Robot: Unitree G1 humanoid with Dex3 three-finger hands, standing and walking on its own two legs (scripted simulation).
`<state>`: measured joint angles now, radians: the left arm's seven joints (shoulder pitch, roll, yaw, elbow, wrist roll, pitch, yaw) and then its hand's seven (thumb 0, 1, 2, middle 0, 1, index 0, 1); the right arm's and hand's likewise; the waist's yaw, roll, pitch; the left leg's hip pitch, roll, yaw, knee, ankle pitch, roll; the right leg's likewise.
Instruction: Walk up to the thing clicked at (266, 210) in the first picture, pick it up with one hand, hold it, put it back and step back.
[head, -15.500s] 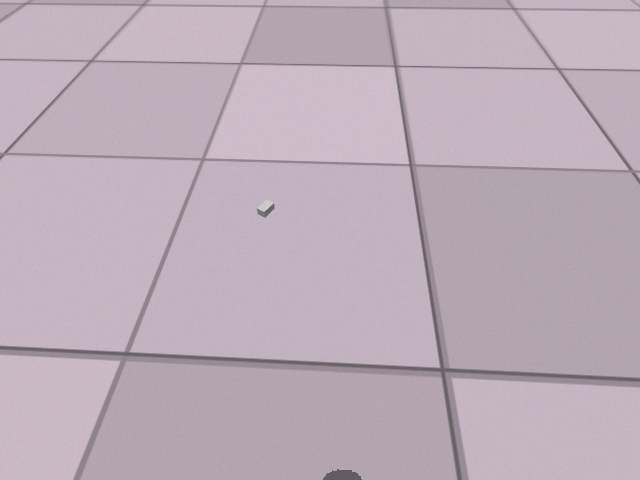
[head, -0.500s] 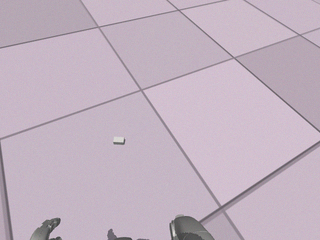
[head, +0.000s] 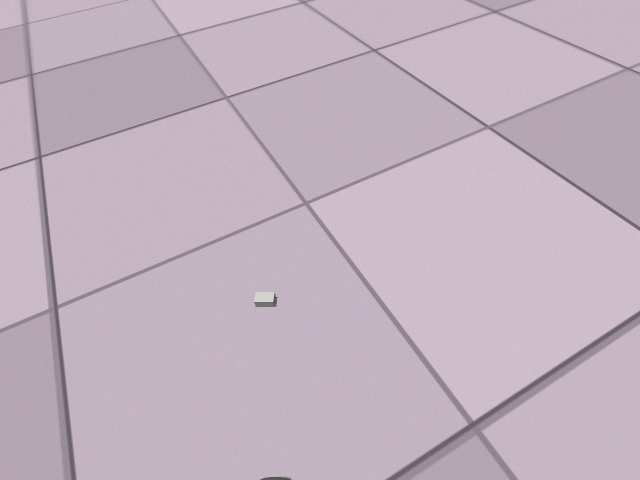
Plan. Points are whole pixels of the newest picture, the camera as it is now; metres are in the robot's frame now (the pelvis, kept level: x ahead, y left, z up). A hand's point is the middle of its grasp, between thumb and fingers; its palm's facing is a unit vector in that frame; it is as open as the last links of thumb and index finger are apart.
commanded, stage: walk up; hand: left
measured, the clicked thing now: (265, 299) +0.81 +0.28 -0.75
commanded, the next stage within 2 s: stand in 0.92 s
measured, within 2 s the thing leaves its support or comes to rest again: neither
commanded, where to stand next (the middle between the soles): +0.42 +0.05 m, yaw -1 degrees
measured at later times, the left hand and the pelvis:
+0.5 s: hand out of the picture +0.12 +0.26 -0.15, palm faces +0.01 -0.93 -0.38, open 7.4 cm; pelvis +0.04 +0.01 +0.00, yaw +1 degrees
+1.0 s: hand out of the picture +0.12 +0.26 -0.14, palm faces +0.04 -0.94 -0.34, open 7.4 cm; pelvis +0.03 +0.01 +0.01, yaw +1 degrees
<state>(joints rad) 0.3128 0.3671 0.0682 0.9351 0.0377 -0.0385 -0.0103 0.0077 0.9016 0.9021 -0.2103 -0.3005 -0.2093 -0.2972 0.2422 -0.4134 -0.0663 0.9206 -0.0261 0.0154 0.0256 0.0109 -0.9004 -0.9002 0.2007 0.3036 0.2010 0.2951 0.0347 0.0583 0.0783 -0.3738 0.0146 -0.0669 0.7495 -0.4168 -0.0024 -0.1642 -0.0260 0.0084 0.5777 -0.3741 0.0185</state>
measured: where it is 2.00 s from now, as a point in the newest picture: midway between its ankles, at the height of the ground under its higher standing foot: outside the picture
